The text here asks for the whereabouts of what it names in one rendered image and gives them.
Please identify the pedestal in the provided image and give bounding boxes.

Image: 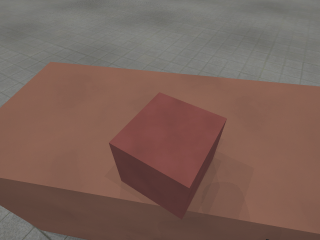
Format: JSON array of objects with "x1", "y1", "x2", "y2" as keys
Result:
[{"x1": 0, "y1": 62, "x2": 320, "y2": 240}]

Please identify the carton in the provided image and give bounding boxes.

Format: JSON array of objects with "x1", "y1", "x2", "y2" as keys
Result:
[{"x1": 109, "y1": 92, "x2": 227, "y2": 220}]

